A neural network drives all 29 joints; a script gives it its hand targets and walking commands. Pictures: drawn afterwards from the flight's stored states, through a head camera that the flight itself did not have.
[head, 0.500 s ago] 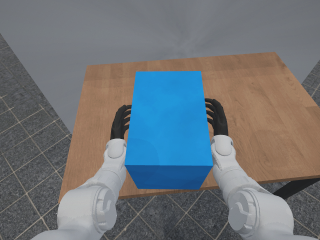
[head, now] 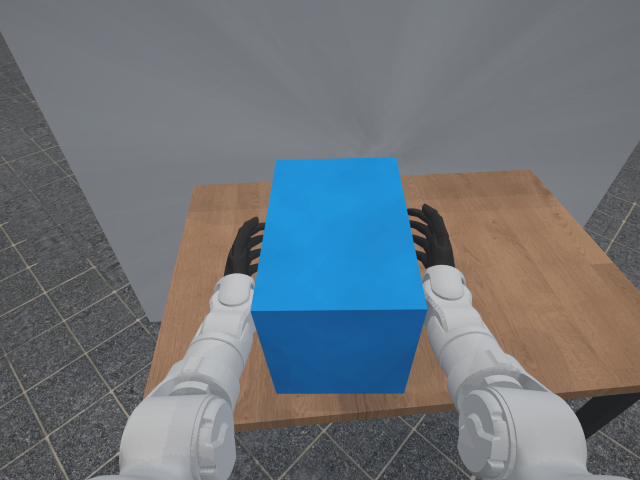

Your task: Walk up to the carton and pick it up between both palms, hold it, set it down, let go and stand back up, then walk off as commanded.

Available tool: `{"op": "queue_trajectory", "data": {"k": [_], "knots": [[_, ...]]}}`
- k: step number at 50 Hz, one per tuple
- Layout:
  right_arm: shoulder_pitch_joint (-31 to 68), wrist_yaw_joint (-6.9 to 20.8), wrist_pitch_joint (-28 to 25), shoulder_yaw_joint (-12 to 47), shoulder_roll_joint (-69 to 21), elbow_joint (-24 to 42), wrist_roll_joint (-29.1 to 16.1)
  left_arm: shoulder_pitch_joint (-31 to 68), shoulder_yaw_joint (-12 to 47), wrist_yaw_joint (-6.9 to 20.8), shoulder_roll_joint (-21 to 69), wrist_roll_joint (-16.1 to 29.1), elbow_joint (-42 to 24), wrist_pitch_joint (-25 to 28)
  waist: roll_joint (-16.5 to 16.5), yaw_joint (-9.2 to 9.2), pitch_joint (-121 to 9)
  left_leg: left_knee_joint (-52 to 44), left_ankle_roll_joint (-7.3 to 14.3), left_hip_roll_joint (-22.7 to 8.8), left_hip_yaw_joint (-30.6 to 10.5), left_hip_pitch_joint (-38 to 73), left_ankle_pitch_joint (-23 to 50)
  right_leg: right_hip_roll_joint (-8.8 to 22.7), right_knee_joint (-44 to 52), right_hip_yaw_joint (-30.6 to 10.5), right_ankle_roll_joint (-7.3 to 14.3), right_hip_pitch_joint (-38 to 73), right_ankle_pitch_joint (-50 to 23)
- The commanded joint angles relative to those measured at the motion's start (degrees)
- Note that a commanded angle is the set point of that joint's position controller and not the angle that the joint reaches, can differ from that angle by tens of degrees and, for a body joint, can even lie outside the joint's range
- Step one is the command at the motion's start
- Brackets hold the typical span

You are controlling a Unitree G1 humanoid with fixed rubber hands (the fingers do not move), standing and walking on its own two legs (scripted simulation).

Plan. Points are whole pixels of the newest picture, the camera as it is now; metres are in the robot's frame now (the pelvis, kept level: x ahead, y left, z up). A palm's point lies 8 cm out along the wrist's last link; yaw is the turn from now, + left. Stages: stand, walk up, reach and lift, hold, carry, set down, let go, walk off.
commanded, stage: reach and lift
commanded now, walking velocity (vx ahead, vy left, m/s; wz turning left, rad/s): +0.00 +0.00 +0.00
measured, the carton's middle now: (337, 272) +0.40 +0.01 +0.06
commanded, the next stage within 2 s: hold in 1.72 s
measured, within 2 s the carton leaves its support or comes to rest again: neither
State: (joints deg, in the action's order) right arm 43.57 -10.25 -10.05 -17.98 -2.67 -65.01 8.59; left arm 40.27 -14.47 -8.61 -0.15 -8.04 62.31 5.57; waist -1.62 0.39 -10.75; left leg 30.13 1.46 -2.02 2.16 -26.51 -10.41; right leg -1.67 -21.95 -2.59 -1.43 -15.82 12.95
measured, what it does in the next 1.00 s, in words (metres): stands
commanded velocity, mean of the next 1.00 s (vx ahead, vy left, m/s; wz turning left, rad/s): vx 0.00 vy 0.00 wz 0.00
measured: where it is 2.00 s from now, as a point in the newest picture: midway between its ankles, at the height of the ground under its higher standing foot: outside the picture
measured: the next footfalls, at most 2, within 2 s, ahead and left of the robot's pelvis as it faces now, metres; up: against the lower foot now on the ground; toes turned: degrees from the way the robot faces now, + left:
none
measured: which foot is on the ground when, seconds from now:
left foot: down 0.00-1.00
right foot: down 0.00-1.00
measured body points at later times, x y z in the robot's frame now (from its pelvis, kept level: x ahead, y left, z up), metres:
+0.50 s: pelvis -0.02 -0.02 +0.01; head -0.09 -0.01 +0.45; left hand +0.36 +0.13 +0.14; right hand +0.38 -0.14 +0.16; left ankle +0.05 +0.09 -0.74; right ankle -0.02 -0.15 -0.74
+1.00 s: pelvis -0.02 -0.01 +0.01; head -0.10 +0.02 +0.45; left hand +0.36 +0.15 +0.16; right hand +0.38 -0.12 +0.18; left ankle +0.05 +0.09 -0.74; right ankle -0.02 -0.15 -0.74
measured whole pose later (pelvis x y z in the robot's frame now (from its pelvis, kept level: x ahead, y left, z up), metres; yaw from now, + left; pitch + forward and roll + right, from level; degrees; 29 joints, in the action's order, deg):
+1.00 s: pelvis -0.02 -0.01 +0.01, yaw +1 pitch -5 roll -2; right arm 47.8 -8.9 7.5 -14.5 -0.9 -57.7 3.1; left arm 40.7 -13.9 -6.4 1.5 -14.8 40.0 -23.6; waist 2.1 0.4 -5.2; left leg 23.4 1.0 -2.0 2.2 -11.4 -6.8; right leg -1.6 -17.6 -2.5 -1.2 -1.9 10.5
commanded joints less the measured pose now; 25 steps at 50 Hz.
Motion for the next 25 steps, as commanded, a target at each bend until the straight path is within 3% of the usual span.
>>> {"op": "queue_trajectory", "data": {"k": [1, 4, 7, 8, 11, 12, 18, 19, 20, 21, 24, 25], "knots": [[32.8, 10.8, -0.2, 19.4, -35.3, 11.3, -4.7, 43.6, 24.1, 5.5, 48.8, -0.9, -23.8, 1.1, -4.0, -3.54, -28.0, -3.0, -7.3, -1.8, -7.8, 40.2, 30.1, -3.9, 5.1, 6.3, 2.1, -6.9, -12.7], [32.5, 11.3, 2.3, 16.8, -33.2, 9.7, -3.9, 41.1, 21.3, 5.8, 47.5, -2.7, -20.7, -3.1, -2.3, -2.56, -20.2, -6.5, -6.4, -1.6, -6.8, 35.5, 18.3, -3.0, 6.2, 5.9, 2.0, -5.1, -8.2], [35.9, 11.9, 3.1, 17.9, -32.4, 13.4, -5.5, 43.6, 23.0, 5.7, 48.0, -0.9, -25.8, -5.5, -2.0, -2.46, -23.0, -8.0, -6.7, -1.7, -7.0, 36.3, 16.6, -3.1, 5.3, 6.2, 1.4, -2.4, -9.7], [37.2, 12.1, 3.8, 17.1, -32.1, 12.6, -6.0, 44.9, 22.6, 5.5, 47.9, -1.1, -25.9, -6.6, -3.3, -2.39, -22.0, -8.6, -6.7, -1.5, -6.9, 36.1, 13.7, -2.9, 5.1, 6.1, 1.7, -2.5, -8.1], [38.7, 12.5, 5.5, 16.2, -30.8, 13.9, -6.7, 41.9, 20.4, 5.9, 46.9, -2.1, -23.5, -10.1, -1.4, -1.67, -18.6, -10.8, -6.1, -1.3, -6.1, 34.2, 7.3, -2.8, 5.7, 6.1, 1.2, -0.7, -6.2], [40.0, 12.5, 5.6, 16.6, -31.1, 15.7, -7.6, 43.0, 21.2, 6.0, 46.9, -1.1, -25.6, -10.7, -1.2, -1.97, -20.1, -10.9, -5.8, -1.1, -6.3, 34.5, 7.3, -2.6, 5.6, 5.9, 1.1, 0.9, -6.8], [40.3, 11.6, 9.1, 15.7, -32.9, 11.9, -7.8, 45.8, 15.8, 7.7, 43.1, -2.4, -25.2, -14.3, 2.1, -1.23, -12.9, -14.3, -3.1, 0.6, -3.6, 31.3, -2.3, -1.7, 7.9, 5.1, 0.1, 2.8, -0.2], [40.3, 11.3, 9.8, 15.3, -32.4, 12.8, -7.7, 44.0, 14.4, 8.4, 41.9, -3.0, -23.6, -15.3, 4.0, -1.64, -9.6, -14.5, -2.4, 1.0, -3.1, 29.8, -2.6, -1.4, 8.2, 4.7, -0.1, 3.8, 0.0], [40.9, 10.9, 10.1, 17.2, -33.9, 14.6, -8.3, 45.2, 14.3, 9.0, 41.3, -2.6, -26.5, -15.5, 4.2, -0.66, -11.3, -14.2, -2.0, 1.5, -2.1, 30.6, 0.8, -1.5, 8.1, 4.7, -0.4, 5.9, -2.7], [39.6, 10.4, 10.8, 17.6, -33.6, 12.4, -8.5, 42.7, 11.8, 9.8, 39.3, -3.9, -24.8, -16.3, 5.5, -0.56, -8.0, -14.1, -1.2, 2.0, -1.4, 30.4, 2.9, -1.1, 8.9, 4.3, -0.5, 6.5, -3.2], [43.0, 9.7, 11.4, 19.4, -35.1, 16.6, -9.7, 43.2, 12.0, 11.0, 39.2, -3.2, -25.6, -17.4, 5.3, -0.21, -9.8, -13.4, -0.7, 2.7, -0.8, 31.3, 6.9, -0.8, 9.5, 4.1, -0.8, 8.1, -5.1], [41.9, 9.3, 11.5, 20.6, -35.4, 17.3, -10.1, 43.0, 12.3, 11.3, 39.3, -3.0, -27.7, -17.5, 4.9, -0.88, -10.7, -12.9, -0.7, 2.9, -1.0, 32.4, 10.0, -0.9, 9.3, 4.4, -1.2, 9.2, -8.3]]}}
